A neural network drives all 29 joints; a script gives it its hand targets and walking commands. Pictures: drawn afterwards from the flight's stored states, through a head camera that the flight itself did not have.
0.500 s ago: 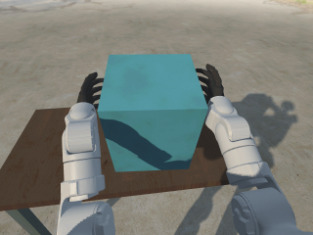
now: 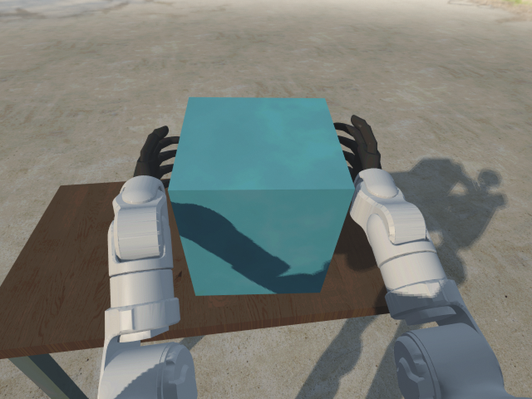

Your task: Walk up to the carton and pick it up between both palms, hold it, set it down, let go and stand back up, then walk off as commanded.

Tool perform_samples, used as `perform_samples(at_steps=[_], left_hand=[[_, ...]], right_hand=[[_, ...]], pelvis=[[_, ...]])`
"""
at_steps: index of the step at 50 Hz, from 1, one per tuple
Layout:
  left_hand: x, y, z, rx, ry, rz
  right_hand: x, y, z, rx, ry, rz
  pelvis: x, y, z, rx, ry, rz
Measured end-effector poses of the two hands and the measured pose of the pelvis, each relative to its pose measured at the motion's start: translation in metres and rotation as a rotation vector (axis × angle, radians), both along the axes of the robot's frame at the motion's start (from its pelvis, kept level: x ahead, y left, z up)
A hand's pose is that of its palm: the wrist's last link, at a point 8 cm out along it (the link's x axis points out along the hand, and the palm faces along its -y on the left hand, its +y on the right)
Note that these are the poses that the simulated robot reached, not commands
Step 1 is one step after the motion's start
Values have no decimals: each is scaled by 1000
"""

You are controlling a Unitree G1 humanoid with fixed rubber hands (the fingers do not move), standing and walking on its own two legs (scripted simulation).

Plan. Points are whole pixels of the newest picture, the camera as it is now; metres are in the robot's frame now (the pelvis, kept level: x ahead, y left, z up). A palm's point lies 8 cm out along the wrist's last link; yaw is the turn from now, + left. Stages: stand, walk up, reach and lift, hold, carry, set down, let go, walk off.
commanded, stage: hold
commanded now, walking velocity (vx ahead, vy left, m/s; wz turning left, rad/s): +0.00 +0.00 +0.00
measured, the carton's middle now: (258, 200) +0.39 +0.01 +0.14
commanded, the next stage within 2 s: set down in 0.94 s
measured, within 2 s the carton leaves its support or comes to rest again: neither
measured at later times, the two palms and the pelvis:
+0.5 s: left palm (149, 184) +0.36 +0.16 +0.21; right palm (363, 172) +0.36 -0.14 +0.21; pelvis +0.00 +0.00 +0.00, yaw +0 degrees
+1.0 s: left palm (149, 188) +0.36 +0.16 +0.20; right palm (362, 175) +0.36 -0.14 +0.21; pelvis +0.00 +0.00 +0.00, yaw +0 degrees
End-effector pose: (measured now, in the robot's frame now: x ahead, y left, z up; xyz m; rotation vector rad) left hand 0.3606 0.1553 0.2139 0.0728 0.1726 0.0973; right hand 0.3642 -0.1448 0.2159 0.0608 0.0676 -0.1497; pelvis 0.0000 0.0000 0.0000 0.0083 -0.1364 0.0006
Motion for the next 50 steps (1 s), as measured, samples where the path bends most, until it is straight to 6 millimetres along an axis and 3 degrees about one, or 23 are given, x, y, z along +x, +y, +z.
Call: perform_samples(at_steps=[5,12,19,25,30,37,44,50], left_hand=[[-2,2,8,2,-38,7],[0,1,-3,-1,8,1],[-2,2,5,-1,-24,4],[-1,1,-4,-4,11,2],[-3,2,5,-1,-25,4],[0,2,-5,-3,16,2],[-6,3,13,1,-61,8],[-4,3,-9,-4,32,3]], right_hand=[[0,2,11,0,-39,6],[1,1,0,-2,7,1],[-1,2,7,-1,-26,3],[0,1,-2,-4,8,1],[-2,2,6,3,-27,3],[0,2,-3,-7,14,2],[-4,3,14,4,-63,7],[-2,3,-6,-14,29,3]], pelvis=[[0,0,0,0,0,0],[0,0,0,0,-1,0],[0,0,0,0,-1,0],[0,0,0,0,-1,0],[0,0,0,0,-1,0],[0,0,0,0,-1,0],[-1,0,0,0,-2,0],[-3,1,0,-1,-4,0]])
